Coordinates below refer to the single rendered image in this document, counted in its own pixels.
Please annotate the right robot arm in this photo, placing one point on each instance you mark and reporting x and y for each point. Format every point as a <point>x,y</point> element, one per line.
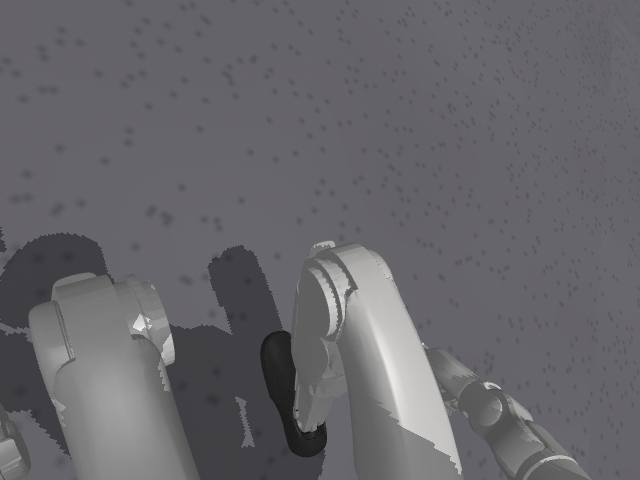
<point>523,449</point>

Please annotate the right robot hand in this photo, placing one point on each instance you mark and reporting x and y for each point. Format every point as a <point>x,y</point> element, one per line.
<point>451,374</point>

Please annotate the left robot arm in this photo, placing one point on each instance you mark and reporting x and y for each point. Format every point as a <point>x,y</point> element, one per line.
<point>14,456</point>

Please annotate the right robot foot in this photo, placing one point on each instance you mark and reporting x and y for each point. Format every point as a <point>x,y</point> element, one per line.
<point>279,374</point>

